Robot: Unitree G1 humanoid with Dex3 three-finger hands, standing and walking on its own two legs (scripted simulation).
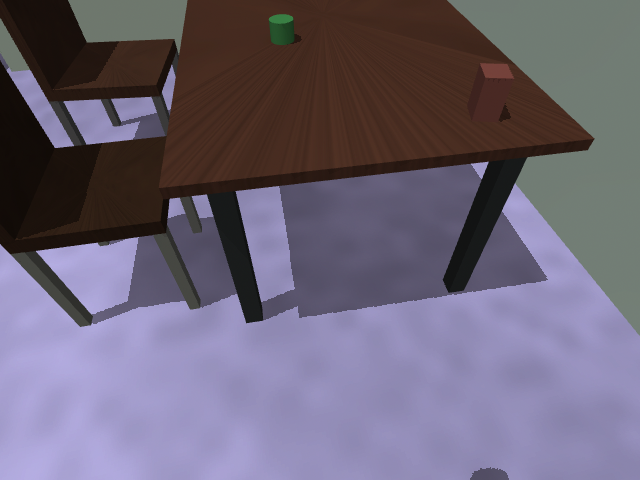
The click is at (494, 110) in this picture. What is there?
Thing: carton on end
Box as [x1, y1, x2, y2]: [467, 63, 513, 121]
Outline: 480,63 467,104 471,120 497,121 513,80 513,77 506,64
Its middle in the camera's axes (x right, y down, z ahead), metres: +0.40 -0.36 +0.92
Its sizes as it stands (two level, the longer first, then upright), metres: 0.070 0.062 0.107
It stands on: a support 0.73 m high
